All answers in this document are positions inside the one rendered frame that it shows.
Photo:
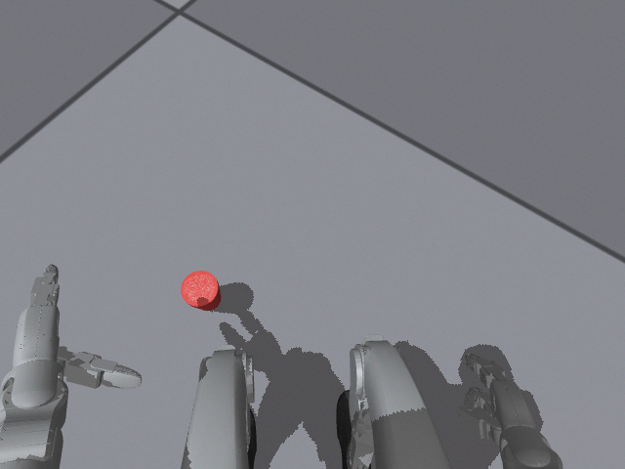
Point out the left robot arm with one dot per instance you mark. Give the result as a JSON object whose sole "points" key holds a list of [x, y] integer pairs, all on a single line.
{"points": [[33, 405]]}

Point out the right robot hand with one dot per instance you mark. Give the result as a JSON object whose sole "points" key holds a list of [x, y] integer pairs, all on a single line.
{"points": [[486, 416]]}

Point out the cup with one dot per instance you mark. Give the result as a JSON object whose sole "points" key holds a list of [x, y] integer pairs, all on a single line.
{"points": [[201, 290]]}

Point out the right robot arm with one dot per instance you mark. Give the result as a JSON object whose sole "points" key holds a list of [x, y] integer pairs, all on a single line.
{"points": [[523, 447]]}

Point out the right robot foot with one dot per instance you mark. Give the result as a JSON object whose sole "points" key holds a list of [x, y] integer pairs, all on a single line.
{"points": [[344, 428]]}

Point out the left robot hand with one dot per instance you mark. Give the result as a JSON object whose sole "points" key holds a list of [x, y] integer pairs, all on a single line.
{"points": [[38, 339]]}

